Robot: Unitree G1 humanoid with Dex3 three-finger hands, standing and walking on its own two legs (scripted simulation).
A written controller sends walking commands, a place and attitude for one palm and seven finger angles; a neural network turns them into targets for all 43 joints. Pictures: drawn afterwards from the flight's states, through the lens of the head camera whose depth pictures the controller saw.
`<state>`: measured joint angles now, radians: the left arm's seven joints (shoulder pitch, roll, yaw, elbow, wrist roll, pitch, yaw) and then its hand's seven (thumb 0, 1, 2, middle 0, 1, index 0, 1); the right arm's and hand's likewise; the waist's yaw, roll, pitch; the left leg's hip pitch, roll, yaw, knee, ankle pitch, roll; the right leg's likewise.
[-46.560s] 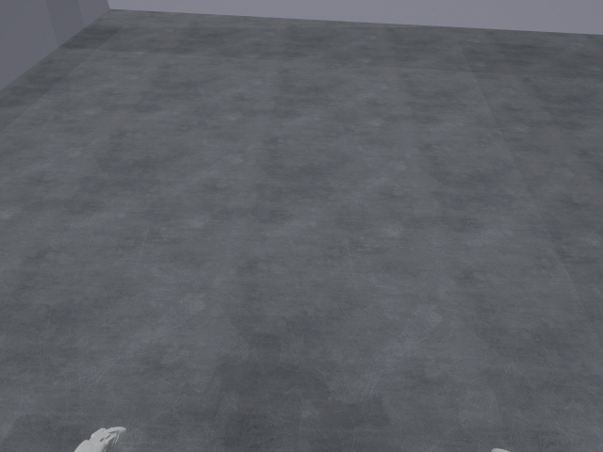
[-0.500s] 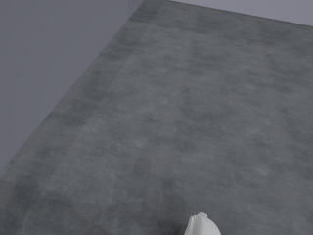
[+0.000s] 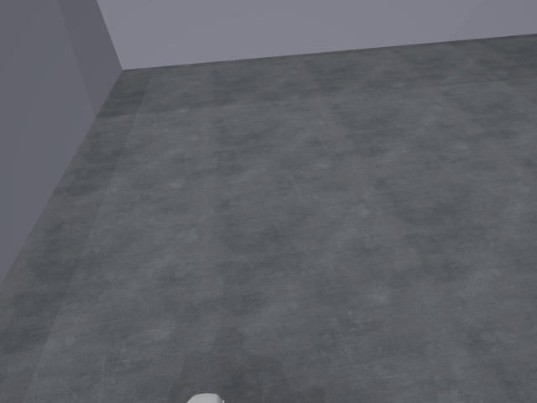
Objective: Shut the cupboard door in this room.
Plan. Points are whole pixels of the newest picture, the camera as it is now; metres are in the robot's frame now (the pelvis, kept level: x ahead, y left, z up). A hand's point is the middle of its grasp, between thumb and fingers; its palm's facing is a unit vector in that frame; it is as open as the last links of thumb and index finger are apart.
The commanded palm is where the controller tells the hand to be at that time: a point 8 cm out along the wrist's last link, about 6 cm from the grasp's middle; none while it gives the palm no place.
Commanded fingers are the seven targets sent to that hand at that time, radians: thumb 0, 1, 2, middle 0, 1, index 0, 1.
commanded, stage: walk around to get in front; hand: left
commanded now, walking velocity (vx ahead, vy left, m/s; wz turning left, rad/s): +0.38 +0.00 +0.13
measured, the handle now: out of the picture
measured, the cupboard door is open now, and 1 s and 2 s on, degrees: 100 100 100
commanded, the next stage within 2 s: walk to a spot facing it in 1.58 s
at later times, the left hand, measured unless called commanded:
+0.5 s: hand out of the picture +0.07 +0.11 -0.15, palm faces +0.15 -0.97 -0.19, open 7.4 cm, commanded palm none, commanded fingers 0.00 0.90 0.90 -0.20 -0.30 -0.20 -0.30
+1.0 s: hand (255, 344) +0.29 +0.06 -0.20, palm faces +0.25 -0.96 -0.13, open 7.3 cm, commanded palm none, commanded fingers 0.00 0.90 0.90 -0.20 -0.30 -0.20 -0.30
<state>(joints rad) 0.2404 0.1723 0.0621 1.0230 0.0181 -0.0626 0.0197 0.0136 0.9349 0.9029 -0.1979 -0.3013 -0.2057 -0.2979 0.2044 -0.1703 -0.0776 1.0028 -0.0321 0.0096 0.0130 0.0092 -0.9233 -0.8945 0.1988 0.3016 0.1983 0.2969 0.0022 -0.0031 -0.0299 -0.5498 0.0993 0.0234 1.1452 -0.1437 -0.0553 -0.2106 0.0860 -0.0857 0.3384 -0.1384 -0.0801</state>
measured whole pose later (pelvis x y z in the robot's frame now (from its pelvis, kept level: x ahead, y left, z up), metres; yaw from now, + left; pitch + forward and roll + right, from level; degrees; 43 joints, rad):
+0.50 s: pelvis +0.18 -0.03 +0.00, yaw +4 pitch +0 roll +0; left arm 0.46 0.07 0.04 1.17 -0.02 -0.02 0.01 0.01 0.90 0.90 -0.20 -0.30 -0.21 -0.30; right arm 0.30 -0.16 -0.07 1.03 0.00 -0.05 -0.04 0.01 -0.91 -0.89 0.20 0.30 0.20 0.30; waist -0.05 0.06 0.11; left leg -0.34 0.06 0.19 0.56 -0.07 0.14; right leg -0.20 0.15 -0.16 0.83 -0.28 0.14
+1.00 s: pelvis +0.42 -0.07 -0.03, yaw +8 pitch +3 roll +0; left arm 0.46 0.12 0.05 1.12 0.04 -0.05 0.01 0.00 0.92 0.90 -0.20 -0.30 -0.21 -0.30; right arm 0.07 -0.23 -0.06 0.87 -0.02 -0.06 0.03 0.02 -0.93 -0.90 0.19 0.30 0.19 0.30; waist 0.06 -0.05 0.06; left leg -0.49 0.06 0.12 0.73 -0.31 -0.01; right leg -0.15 -0.15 -0.08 0.65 -0.51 0.08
